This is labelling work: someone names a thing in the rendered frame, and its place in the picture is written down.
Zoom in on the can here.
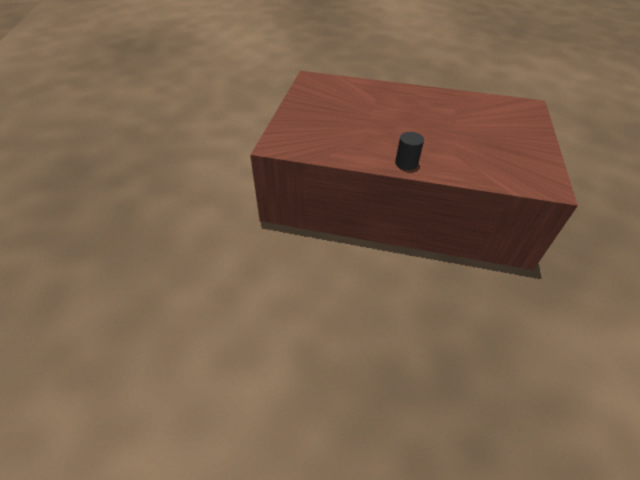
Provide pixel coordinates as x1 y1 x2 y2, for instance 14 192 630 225
395 132 424 170

